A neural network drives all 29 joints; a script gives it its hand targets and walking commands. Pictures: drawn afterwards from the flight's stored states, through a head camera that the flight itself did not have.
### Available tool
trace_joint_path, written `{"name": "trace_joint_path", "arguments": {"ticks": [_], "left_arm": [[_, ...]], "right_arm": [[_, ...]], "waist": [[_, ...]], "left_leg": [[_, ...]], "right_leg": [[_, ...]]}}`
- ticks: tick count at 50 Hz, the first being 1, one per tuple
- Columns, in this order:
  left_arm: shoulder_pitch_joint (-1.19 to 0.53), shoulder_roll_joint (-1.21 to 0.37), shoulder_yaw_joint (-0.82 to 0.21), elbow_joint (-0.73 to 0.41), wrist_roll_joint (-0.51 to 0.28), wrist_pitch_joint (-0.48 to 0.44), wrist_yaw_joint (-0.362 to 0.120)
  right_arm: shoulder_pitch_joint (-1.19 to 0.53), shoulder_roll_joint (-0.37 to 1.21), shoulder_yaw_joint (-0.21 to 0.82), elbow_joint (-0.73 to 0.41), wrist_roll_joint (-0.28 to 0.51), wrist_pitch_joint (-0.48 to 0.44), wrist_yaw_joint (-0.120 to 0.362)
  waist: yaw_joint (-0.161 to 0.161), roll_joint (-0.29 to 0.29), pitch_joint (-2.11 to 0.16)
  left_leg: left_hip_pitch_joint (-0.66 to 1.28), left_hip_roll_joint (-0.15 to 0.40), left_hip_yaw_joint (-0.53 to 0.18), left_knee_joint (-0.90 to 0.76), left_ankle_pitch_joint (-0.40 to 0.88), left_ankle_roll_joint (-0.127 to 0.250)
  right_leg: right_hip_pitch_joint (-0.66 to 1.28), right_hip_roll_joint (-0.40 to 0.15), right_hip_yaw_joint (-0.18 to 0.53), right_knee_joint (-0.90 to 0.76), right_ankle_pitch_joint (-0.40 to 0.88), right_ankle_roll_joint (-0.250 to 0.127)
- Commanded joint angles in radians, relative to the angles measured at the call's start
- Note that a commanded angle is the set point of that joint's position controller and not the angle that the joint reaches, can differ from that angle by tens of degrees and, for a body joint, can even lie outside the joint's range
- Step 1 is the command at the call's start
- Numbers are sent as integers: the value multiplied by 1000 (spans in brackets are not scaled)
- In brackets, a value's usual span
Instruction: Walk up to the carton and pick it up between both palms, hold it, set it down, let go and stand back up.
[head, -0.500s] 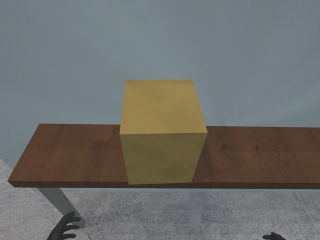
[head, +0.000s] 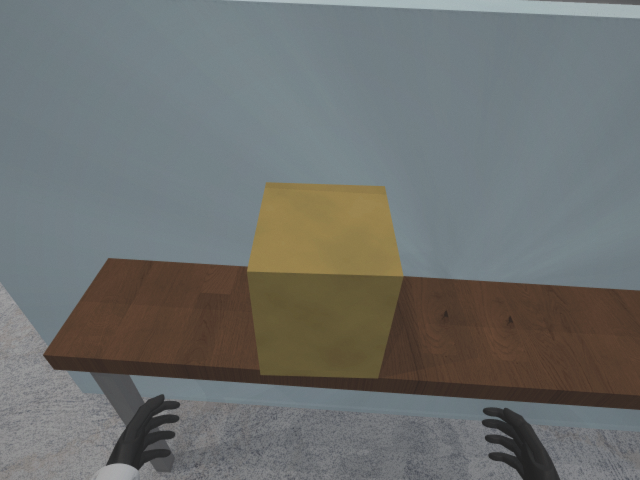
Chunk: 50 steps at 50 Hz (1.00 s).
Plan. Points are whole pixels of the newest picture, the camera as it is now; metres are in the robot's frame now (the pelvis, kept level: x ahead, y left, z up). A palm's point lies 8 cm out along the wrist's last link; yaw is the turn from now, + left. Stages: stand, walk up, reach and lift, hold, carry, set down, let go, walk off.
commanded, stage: reach and lift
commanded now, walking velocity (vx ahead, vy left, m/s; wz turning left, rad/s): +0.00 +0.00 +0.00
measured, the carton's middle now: (322, 280) +0.46 +0.03 +0.00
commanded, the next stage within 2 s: none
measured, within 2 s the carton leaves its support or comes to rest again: neither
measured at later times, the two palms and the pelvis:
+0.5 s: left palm (143, 420) +0.22 +0.24 -0.01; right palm (519, 444) +0.21 -0.21 +0.00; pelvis +0.02 +0.02 +0.01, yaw +0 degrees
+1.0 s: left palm (148, 390) +0.24 +0.24 +0.02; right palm (505, 419) +0.23 -0.19 +0.02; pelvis +0.02 +0.01 +0.01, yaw +0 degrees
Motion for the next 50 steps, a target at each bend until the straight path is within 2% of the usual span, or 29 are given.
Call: {"name": "trace_joint_path", "arguments": {"ticks": [1,2,3,5,6,7,8,9,15,16,17,20,21,22,23,24,25,28,30,33,34,35,37,40,41,42,45,47,50], "left_arm": [[-106,124,92,-303,-44,-68,17],[-104,117,84,-319,-47,-69,25],[-103,104,62,-330,-65,-79,38],[-81,66,32,-359,-84,-102,53],[-84,60,19,-370,-89,-113,60],[-75,48,2,-363,-95,-123,65],[-72,36,-13,-375,-93,-133,73],[-54,19,-22,-358,-98,-136,78],[35,-18,-53,-372,-100,-193,85],[65,-25,-55,-362,-103,-207,81],[64,-15,-48,-396,-96,-226,83],[105,-18,-38,-404,-83,-259,78],[122,-16,-41,-402,-90,-277,69],[120,-9,-42,-434,-89,-296,68],[120,-5,-36,-448,-86,-311,64],[111,-6,-53,-453,-98,-326,57],[125,-9,-52,-459,-94,-338,56],[92,12,-54,-473,-110,-362,52],[94,8,-50,-475,-111,-366,51],[-24,32,-73,-458,-154,-353,53],[-56,32,-68,-455,-148,-339,58],[-81,37,-75,-441,-162,-324,60],[-159,42,-83,-411,-175,-282,66],[-285,54,-86,-455,-199,-224,84],[-291,45,-88,-471,-200,-202,89],[-331,61,-79,-504,-205,-188,96],[-397,44,-91,-570,-216,-132,124],[-422,41,-90,-616,-233,-108,130],[-407,41,-58,-599,-214,-46,124]], "right_arm": [[25,-15,-12,-233,33,33,-23],[7,-14,-12,-255,43,38,-16],[0,-16,-24,-261,43,40,-7],[-16,-18,-38,-302,64,31,10],[-19,-20,-44,-304,68,30,20],[-31,-22,-49,-329,73,22,26],[-24,-26,-58,-319,82,18,33],[-21,-33,-65,-290,93,18,38],[33,-24,-7,-359,152,-23,51],[49,-18,4,-363,156,-35,50],[59,-24,13,-392,172,-47,50],[104,-6,51,-429,200,-71,39],[131,3,72,-435,201,-79,31],[130,-5,74,-438,206,-88,30],[145,-16,77,-438,210,-97,25],[144,-4,81,-441,216,-102,19],[153,-3,82,-472,219,-114,15],[133,0,96,-477,227,-115,8],[133,3,92,-478,232,-117,4],[25,10,93,-513,225,-83,-6],[0,2,87,-515,220,-68,-3],[-32,6,73,-522,210,-51,-5],[-110,13,71,-529,198,-6,-7],[-216,12,40,-553,188,67,-7],[-227,6,27,-563,181,87,-4],[-267,20,30,-586,187,110,-8],[-361,5,-14,-659,187,148,-5],[-375,-1,-26,-691,201,167,-10],[-388,-5,-19,-686,216,198,-25]], "waist": [[-36,-18,5],[-29,1,8],[-39,23,1],[-32,35,-30],[-38,48,-29],[-47,33,-25],[-57,56,-36],[-51,57,-28],[-26,74,-132],[-25,54,-140],[-12,70,-168],[4,50,-172],[0,30,-169],[-7,41,-188],[2,44,-185],[-12,41,-192],[-10,20,-185],[-17,51,-177],[-18,45,-161],[-23,33,-132],[-16,51,-122],[-27,28,-99],[-24,44,-51],[-32,63,-41],[-35,57,-49],[-20,83,-49],[-40,90,-88],[-45,94,-113],[-33,71,-156]], "left_leg": [[133,-52,89,-92,-27,23],[123,-47,82,-106,-44,22],[104,-36,86,-126,-56,19],[51,-11,77,-162,-63,16],[35,-12,76,-166,-88,15],[22,-4,69,-167,-101,17],[13,6,60,-175,-103,13],[9,5,61,-182,-95,6],[97,-8,52,-144,97,-8],[111,-9,53,-130,166,-9],[121,-12,51,-120,191,-12],[128,-22,48,-94,292,-9],[139,-25,49,-87,324,-6],[141,-29,50,-76,369,-12],[146,-24,51,-75,381,-13],[158,-24,47,-69,381,-13],[158,-25,45,-61,388,-13],[145,-25,44,-57,353,-11],[135,-21,40,-58,312,-7],[92,-14,47,-80,157,9],[78,-13,47,-98,101,12],[69,-11,43,-103,43,19],[9,-11,46,-133,-80,30],[-28,-6,51,-151,-161,31],[-36,-3,46,-160,-181,31],[-53,-6,49,-158,-179,32],[-70,5,39,-164,-221,30],[-78,8,43,-164,-187,30],[-40,5,46,-147,-102,34]], "right_leg": [[-162,-81,59,-331,-159,20],[-167,-74,48,-327,-147,16],[-141,-53,32,-315,-124,19],[-68,-19,9,-292,-77,22],[-62,-17,15,-291,-93,15],[-68,-15,13,-286,-91,16],[-53,-9,8,-277,-71,11],[-41,-9,5,-278,-70,10],[-15,5,8,-278,79,7],[-8,9,3,-269,134,10],[7,9,6,-267,146,8],[40,8,18,-263,235,14],[51,9,25,-262,275,21],[53,8,22,-249,318,19],[62,5,25,-249,341,20],[47,7,24,-253,327,21],[45,10,28,-248,351,18],[17,5,39,-253,299,15],[19,2,40,-251,268,10],[-22,-5,51,-265,103,9],[-33,-8,53,-271,48,4],[-54,-12,54,-277,-3,5],[-77,-20,66,-283,-111,3],[-93,-26,77,-288,-198,-9],[-91,-23,71,-287,-205,-10],[-90,-36,87,-286,-218,-7],[-97,-27,79,-263,-211,-10],[-81,-32,80,-248,-149,4],[-43,-38,77,-238,-38,24]]}}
